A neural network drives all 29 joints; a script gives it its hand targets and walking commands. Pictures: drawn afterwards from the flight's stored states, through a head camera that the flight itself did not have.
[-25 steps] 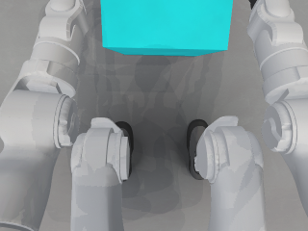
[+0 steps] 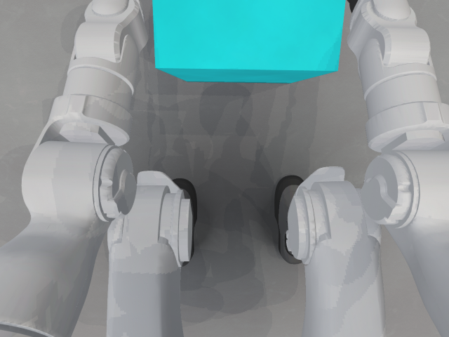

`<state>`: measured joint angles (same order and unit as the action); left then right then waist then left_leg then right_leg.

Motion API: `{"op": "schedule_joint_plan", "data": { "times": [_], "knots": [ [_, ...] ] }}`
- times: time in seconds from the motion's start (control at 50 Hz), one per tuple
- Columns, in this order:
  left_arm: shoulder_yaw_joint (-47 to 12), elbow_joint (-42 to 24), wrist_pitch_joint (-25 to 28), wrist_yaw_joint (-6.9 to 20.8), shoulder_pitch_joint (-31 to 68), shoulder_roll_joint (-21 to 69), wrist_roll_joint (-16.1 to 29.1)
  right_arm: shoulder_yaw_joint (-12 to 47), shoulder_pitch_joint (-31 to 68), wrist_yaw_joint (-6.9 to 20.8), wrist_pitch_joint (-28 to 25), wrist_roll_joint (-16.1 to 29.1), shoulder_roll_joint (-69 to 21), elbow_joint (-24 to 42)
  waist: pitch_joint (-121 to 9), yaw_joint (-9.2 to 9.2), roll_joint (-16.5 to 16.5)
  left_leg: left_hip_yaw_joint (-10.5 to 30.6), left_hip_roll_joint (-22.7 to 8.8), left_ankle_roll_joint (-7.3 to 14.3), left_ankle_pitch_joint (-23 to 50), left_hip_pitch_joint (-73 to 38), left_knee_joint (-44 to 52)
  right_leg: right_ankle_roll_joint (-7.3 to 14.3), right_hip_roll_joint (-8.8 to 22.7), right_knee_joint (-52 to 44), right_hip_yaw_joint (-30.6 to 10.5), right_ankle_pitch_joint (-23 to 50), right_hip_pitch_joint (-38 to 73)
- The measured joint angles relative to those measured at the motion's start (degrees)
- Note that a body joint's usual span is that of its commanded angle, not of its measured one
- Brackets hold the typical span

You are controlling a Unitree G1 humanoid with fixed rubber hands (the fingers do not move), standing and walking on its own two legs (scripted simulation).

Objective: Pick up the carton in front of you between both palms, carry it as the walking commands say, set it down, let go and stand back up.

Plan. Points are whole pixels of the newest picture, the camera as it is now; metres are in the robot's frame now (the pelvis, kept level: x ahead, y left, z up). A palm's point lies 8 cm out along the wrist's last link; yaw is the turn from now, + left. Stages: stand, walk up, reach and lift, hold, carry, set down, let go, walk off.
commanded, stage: reach and lift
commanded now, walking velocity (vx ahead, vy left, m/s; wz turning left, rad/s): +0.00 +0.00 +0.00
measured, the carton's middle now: (243, 8) +0.55 -0.01 -0.24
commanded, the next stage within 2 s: none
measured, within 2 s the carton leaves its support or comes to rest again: leaves its support in 0.04 s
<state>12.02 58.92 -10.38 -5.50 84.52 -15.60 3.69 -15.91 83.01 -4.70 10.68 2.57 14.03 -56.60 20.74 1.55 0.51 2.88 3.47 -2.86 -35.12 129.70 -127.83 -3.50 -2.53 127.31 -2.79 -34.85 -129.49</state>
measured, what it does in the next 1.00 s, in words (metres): rises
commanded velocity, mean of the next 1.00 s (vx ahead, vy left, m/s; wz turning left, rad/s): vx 0.00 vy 0.00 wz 0.00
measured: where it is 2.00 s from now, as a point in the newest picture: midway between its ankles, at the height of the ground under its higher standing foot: (236, 234)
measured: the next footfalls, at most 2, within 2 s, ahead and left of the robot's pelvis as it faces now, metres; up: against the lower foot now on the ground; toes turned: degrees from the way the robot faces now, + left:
none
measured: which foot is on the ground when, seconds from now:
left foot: down 0.00-1.00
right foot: down 0.00-1.00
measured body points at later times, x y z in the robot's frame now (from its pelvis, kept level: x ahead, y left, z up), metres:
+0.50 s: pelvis -0.02 +0.00 +0.10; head +0.26 +0.00 +0.45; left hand +0.52 +0.14 +0.03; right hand +0.51 -0.16 +0.03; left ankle +0.10 +0.13 -0.33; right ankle +0.10 -0.14 -0.33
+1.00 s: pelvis +0.02 +0.00 +0.22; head +0.22 +0.00 +0.63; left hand +0.48 +0.14 +0.17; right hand +0.47 -0.16 +0.17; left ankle +0.10 +0.13 -0.33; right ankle +0.10 -0.14 -0.33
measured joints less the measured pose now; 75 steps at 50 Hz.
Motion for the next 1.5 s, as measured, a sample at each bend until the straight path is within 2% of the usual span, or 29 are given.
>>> {"op": "schedule_joint_plan", "data": {
  "times": [0.08, 0.18, 0.24, 0.38, 0.5, 0.74, 0.86, 1.24, 1.5],
  "knots": [
    [-1.8, -5.4, -2.0, -3.4, -4.4, 1.7, 1.6, 1.2, -4.2, -3.1, 2.3, 2.2, -1.3, 5.6, -3.5, 0.15, -0.5, 0.3, 0.6, -0.4, -0.3, 0.6, 0.4, -0.6, -1.0, -0.4, -0.6, -0.2, -0.6],
    [-0.1, -12.4, -5.1, -3.2, -10.8, 4.4, 0.1, -0.3, -11.2, -2.9, 4.9, 1.4, -3.9, 12.7, -11.2, -0.24, -0.8, 1.5, 2.1, -1.8, 0.1, 0.0, 3.3, -1.8, -2.9, -3.3, -1.6, 0.4, -0.3],
    [3.4, -13.2, -6.5, -1.9, -13.5, 6.6, -3.1, -3.5, -13.9, -1.9, 6.1, -1.9, -6.3, 13.5, -16.7, -0.46, -0.6, 1.8, 2.6, -2.1, 0.9, -1.3, 6.5, -1.9, -3.2, -6.4, -1.9, 1.2, 1.0],
    [13.3, -10.3, -8.9, 1.6, -15.2, 10.8, -13.5, -12.3, -15.8, 1.1, 8.6, -12.8, -11.0, 11.2, -24.8, -0.38, 0.0, 2.2, 3.1, -1.8, 4.4, -5.7, 16.0, -1.3, -3.0, -15.7, -2.2, 4.3, 5.5],
    [16.4, -11.7, -9.8, 2.8, -16.3, 12.7, -17.5, -14.7, -16.7, 2.5, 9.9, -16.3, -12.4, 12.8, -26.9, -0.38, 0.1, 2.5, 3.3, -1.5, 7.0, -9.1, 22.5, -1.2, -3.3, -22.2, -2.6, 6.9, 8.9],
    [14.3, -20.0, -12.5, 3.1, -24.5, 15.5, -16.3, -11.9, -24.2, 2.7, 12.2, -15.0, -14.7, 19.7, -30.0, -0.72, -0.2, 3.0, 3.1, -1.4, 7.3, -18.1, 31.1, -1.0, -3.5, -30.9, -3.2, 7.4, 17.8],
    [12.8, -21.6, -12.3, 2.8, -30.9, 16.9, -15.4, -10.2, -30.5, 2.4, 12.0, -14.2, -16.0, 21.1, -32.3, -0.79, -0.1, 3.4, 2.9, -1.0, 6.7, -25.9, 36.3, -0.6, -3.2, -36.1, -3.3, 6.8, 25.7],
    [10.3, -22.9, -8.9, 2.9, -48.6, 21.1, -15.4, -7.0, -47.7, 2.8, 8.8, -14.3, -19.7, 21.8, -33.9, -0.96, -0.2, 4.4, 1.8, 0.4, 9.2, -56.6, 58.3, 0.7, -2.4, -58.0, -4.4, 9.2, 56.3],
    [7.0, -27.1, -9.7, 3.2, -60.9, 23.2, -15.5, -3.5, -59.6, 3.1, 9.4, -14.3, -21.7, 25.5, -31.4, -0.99, -0.3, 5.2, 0.8, 1.1, 13.7, -81.9, 77.1, 1.6, -1.3, -76.7, -5.0, 13.6, 81.6]
  ]
}}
